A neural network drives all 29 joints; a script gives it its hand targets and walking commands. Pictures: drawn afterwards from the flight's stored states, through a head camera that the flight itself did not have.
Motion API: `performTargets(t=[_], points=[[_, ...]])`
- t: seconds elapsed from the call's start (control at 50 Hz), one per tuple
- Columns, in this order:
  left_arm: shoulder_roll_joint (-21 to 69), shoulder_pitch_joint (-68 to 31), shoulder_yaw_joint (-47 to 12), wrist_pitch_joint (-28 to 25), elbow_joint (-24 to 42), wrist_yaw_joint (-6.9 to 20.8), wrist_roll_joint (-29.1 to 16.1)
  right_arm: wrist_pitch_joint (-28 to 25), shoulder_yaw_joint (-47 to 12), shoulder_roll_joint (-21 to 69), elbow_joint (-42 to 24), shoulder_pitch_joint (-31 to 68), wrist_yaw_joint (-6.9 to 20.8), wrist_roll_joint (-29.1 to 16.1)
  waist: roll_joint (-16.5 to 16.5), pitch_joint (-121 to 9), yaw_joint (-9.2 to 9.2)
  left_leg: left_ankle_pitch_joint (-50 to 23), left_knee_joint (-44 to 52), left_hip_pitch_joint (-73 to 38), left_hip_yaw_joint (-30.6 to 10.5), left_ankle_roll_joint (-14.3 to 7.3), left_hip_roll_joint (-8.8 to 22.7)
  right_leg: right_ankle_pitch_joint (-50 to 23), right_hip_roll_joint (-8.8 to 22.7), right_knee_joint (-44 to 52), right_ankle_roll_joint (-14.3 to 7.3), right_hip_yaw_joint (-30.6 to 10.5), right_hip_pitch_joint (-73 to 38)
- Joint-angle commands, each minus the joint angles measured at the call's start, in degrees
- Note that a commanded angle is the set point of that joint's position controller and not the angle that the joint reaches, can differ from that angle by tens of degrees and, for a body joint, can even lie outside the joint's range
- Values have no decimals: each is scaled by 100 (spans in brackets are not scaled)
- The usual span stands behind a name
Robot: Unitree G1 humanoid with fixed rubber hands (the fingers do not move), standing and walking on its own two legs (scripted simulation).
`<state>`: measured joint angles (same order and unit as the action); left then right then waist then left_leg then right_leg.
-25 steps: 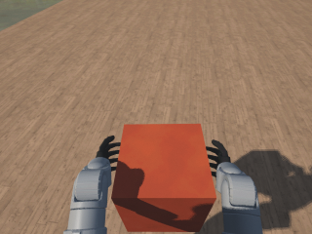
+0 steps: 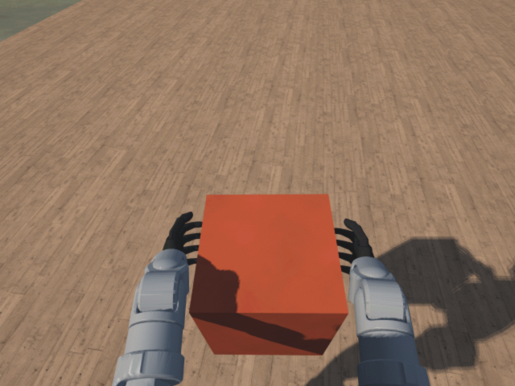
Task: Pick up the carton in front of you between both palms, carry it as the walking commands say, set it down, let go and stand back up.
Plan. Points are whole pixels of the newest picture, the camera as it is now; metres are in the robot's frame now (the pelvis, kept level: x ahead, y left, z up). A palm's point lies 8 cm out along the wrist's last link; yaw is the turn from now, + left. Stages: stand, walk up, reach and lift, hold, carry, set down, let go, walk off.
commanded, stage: carry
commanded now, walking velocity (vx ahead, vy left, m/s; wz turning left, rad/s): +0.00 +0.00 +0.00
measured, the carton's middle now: (267, 279) +0.31 +0.00 -0.04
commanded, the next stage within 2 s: hold in 0.82 s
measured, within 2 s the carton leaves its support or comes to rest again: neither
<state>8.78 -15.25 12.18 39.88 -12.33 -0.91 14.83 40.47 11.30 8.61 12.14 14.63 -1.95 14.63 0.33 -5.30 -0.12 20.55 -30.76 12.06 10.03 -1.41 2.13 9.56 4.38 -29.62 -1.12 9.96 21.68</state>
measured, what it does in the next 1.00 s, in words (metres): stands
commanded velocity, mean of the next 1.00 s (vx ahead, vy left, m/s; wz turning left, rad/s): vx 0.00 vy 0.00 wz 0.00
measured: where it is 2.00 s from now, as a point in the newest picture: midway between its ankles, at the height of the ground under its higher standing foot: outside the picture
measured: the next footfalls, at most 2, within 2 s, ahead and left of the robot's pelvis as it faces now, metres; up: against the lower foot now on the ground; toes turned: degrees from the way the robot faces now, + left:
none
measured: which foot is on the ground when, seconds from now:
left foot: down 0.00-1.00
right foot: down 0.00-1.00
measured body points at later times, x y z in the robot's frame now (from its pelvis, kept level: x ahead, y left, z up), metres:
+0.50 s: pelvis -0.01 +0.01 +0.00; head -0.03 +0.01 +0.45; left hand +0.30 +0.16 +0.04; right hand +0.30 -0.14 +0.03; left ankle -0.05 +0.09 -0.73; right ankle +0.06 -0.11 -0.73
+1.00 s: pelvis -0.01 +0.01 +0.01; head -0.03 +0.00 +0.46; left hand +0.27 +0.18 +0.04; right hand +0.29 -0.12 +0.03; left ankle -0.05 +0.09 -0.73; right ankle +0.06 -0.13 -0.73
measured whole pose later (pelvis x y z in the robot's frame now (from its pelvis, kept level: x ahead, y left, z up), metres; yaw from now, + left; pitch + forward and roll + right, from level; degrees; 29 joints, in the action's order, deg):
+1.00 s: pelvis -0.01 +0.01 +0.01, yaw +6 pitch -5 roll +0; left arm 8.7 -14.9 10.9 39.0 -14.1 -0.5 15.0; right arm 41.6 10.5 8.1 9.8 12.0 -2.0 14.8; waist 1.0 2.4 -0.2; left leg 16.1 -24.5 3.4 1.6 -2.6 -1.9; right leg 7.1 1.3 -21.8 1.3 -2.8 9.9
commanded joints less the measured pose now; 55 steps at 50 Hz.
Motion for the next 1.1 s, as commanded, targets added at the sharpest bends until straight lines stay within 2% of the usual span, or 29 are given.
performTargets(t=[0.0, 0.16, 0.8, 0.82, 0.84, 0.86, 0.9, 0.94, 0.96, 1.0, 1.06, 1.08], points=[[5215, -2328, -3198, -8, 235, 1312, -1427, -84, -3255, 5159, -465, 2636, 1390, -1527, -34, -1581, 4, -1428, 496, -9, -604, -24, 685, -1252, 543, 160, -39, -628, -1103], [5251, -2504, -3302, -11, 363, 1312, -1507, -88, -3312, 5175, -591, 2797, 1381, -1580, -32, -1424, 10, -1242, 582, 110, -642, -56, 695, -1024, 520, 210, -8, -627, -1028], [5260, -2422, -3317, 20, 338, 1313, -1492, -69, -3294, 5171, -564, 2746, 1406, -1578, 14, -1433, 7, -1576, 557, 75, -654, -95, 717, -1033, 507, 176, 68, -523, -1009], [5444, -2056, -3117, -76, 51, 1345, -1394, -68, -3244, 5328, -790, 2258, 1418, -1558, 703, -630, -53, -3250, 1123, 405, -1837, -96, -206, -1637, -1111, 159, -88, -1245, -2688], [5303, -1982, -3021, -219, 189, 1287, -1278, -139, -3208, 5121, -1030, 2422, 1442, -1525, 679, -939, 55, -3702, 1028, -90, -1894, -44, -221, -1806, -972, 301, -56, -1418, -2594], [5230, -2005, -2985, -249, 186, 1273, -1229, -146, -3302, 5175, -941, 2488, 1447, -1517, 179, -1103, 89, -3558, 972, -469, -1884, 9, -240, -1614, -1003, 473, -34, -1430, -2555], [5186, -2038, -2910, -268, 96, 1234, -1183, -192, -3336, 5104, -932, 2635, 1488, -1540, 357, -1010, 183, -3500, 1049, -816, -1804, 58, -354, -1768, -1012, 504, 39, -1396, -2341], [5217, -2159, -2987, -311, 69, 1222, -1252, -237, -3337, 5098, -856, 2604, 1459, -1551, 300, -1062, 103, -3566, 1070, -829, -1843, 126, -370, -1674, -1078, 554, 80, -1374, -2502], [5181, -2175, -2953, -312, -12, 1227, -1215, -240, -3300, 5063, -814, 2673, 1478, -1521, 351, -963, 79, -3164, 1121, -1016, -1775, 111, -406, -1397, -1092, 614, 98, -1333, -2261], [5253, -2459, -3020, -304, -35, 1290, -1286, -252, -3258, 5164, -618, 2695, 1466, -1483, 236, -905, 11, -2984, 1130, -901, -1770, 171, -413, -1198, -1117, 677, 94, -1322, -2303], [5217, -3045, -3007, -311, -316, 1461, -1323, -252, -2829, 5277, -158, 2856, 1399, -1238, 192, -616, -257, -1888, 1212, -544, -1675, 173, -475, -727, -1088, 723, 49, -1307, -2245], [5176, -3300, -2901, -346, -504, 1539, -1280, -262, -2653, 5357, 71, 2994, 1375, -1145, 159, -495, -295, -1423, 1234, -301, -1650, 149, -489, -515, -1062, 714, 40, -1307, -2287]])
